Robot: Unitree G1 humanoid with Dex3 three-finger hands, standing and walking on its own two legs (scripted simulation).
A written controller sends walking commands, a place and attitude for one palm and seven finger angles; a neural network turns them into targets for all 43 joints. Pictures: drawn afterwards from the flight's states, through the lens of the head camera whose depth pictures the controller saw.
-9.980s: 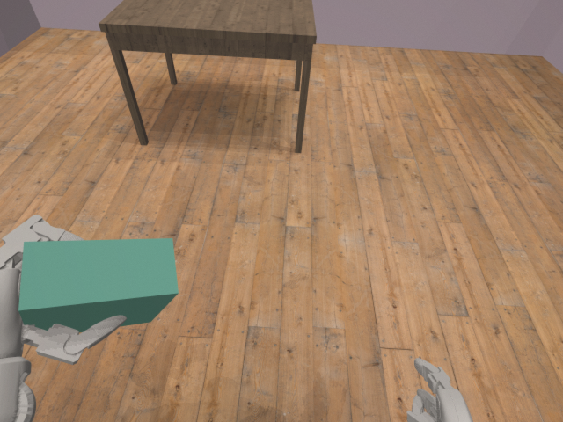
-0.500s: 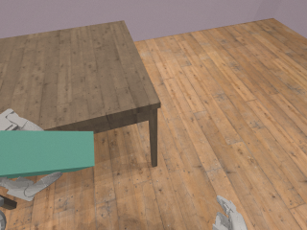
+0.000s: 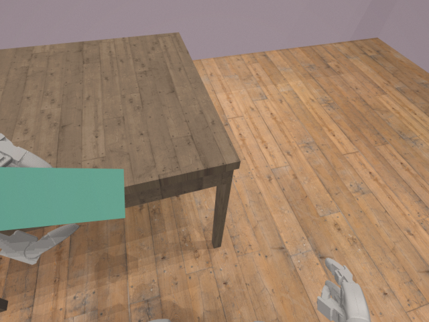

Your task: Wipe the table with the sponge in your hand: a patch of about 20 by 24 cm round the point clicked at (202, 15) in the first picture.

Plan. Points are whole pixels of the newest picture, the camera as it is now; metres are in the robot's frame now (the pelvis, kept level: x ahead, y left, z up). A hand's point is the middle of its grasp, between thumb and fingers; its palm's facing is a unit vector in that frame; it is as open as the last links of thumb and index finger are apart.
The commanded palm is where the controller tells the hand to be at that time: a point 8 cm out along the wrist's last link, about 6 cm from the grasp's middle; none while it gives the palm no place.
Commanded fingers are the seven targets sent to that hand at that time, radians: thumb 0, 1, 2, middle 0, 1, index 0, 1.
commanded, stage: take the last steps up to it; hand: left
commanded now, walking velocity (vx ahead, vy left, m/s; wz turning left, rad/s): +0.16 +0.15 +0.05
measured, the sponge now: (74, 200) +0.24 +0.21 +0.17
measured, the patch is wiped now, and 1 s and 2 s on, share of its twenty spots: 0.00 0.00 0.00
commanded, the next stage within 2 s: come to a stop and stand still in 0.26 s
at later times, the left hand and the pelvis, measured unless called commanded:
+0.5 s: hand (21, 192) +0.24 +0.27 +0.18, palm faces +0.37 -0.80 -0.47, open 10.2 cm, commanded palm +0.18 +0.32 +0.19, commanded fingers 0.00 0.10 1.30 -1.20 -1.60 -1.20 -1.60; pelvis +0.03 +0.04 +0.02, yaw +2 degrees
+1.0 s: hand out of the picture +0.20 +0.30 +0.18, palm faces +0.41 -0.81 -0.41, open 10.2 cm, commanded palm +0.15 +0.34 +0.19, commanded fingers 0.00 0.10 1.30 -1.20 -1.60 -1.20 -1.60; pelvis +0.00 +0.06 +0.01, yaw +1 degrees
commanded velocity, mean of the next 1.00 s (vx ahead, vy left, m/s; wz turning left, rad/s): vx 0.05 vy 0.05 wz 0.01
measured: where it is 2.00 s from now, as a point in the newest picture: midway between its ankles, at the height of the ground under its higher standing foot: outside the picture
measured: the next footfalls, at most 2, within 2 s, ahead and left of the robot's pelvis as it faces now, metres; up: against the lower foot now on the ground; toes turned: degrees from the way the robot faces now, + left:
right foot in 0.18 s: +0.05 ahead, -0.07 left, +0.00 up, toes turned -8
left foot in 0.56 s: +0.08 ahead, +0.18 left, +0.00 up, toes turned -1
